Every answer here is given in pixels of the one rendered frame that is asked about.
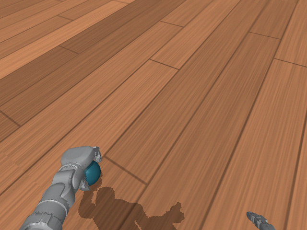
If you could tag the right robot hand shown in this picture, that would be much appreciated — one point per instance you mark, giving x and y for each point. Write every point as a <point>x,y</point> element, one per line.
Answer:
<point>259,221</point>

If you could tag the ball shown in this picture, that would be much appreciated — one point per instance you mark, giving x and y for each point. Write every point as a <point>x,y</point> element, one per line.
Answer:
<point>92,173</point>

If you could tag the left robot arm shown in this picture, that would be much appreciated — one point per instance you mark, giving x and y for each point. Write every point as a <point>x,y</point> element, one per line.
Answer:
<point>56,201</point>

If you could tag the left robot hand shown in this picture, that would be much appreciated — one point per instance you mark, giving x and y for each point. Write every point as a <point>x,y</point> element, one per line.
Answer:
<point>82,156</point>

